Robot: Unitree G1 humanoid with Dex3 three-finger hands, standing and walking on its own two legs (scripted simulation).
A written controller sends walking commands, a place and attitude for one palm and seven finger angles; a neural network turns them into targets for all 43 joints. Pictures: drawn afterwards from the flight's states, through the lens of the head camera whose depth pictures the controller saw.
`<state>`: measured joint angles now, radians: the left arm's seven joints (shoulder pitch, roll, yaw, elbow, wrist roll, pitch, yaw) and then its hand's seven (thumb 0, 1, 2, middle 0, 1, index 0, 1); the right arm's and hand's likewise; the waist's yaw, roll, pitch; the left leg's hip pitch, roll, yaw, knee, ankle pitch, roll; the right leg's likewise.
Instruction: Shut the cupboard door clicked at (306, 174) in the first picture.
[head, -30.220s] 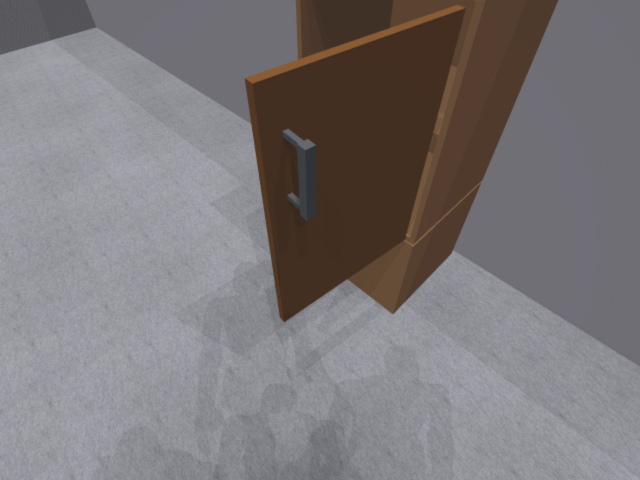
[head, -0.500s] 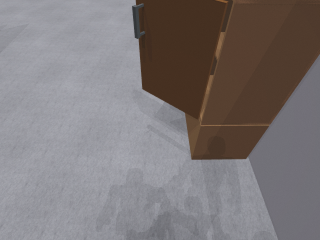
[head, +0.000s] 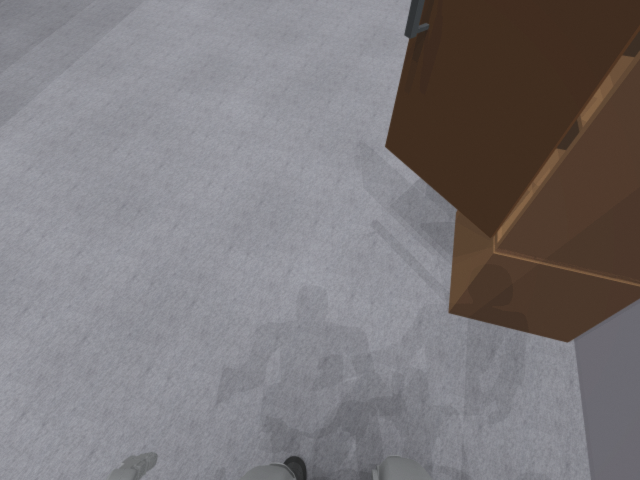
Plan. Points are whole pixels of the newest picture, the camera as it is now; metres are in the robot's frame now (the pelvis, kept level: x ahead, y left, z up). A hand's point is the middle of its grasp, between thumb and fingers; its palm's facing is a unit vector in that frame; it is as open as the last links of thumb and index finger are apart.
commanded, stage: walk to a spot facing it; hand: left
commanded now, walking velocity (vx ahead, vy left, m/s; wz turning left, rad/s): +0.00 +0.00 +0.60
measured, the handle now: out of the picture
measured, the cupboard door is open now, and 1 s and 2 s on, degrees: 51 51 51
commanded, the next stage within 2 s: turn to face it in 1.66 s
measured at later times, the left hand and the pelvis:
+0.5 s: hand out of the picture -0.01 +0.17 -0.17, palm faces +0.36 -0.89 -0.27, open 7.4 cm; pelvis +0.01 -0.04 +0.00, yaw +22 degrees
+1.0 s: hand (133, 472) +0.14 +0.26 -0.15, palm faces +0.53 -0.81 -0.26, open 7.4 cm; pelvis +0.15 +0.02 -0.02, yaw +35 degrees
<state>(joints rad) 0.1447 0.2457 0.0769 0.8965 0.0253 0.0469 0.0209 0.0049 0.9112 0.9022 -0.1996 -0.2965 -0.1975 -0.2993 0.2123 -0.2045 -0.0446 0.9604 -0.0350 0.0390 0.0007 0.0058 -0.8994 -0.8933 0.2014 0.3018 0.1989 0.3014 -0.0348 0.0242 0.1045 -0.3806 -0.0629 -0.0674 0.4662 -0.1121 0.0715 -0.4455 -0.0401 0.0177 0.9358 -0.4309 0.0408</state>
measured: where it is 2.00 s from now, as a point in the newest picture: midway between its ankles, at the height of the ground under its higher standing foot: (215, 385)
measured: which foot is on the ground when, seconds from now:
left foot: down 0.00-0.18, up 0.20-0.54, down 0.56-1.00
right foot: up 0.00-0.18, down 0.20-0.58, up 0.60-0.98, down 1.00-1.00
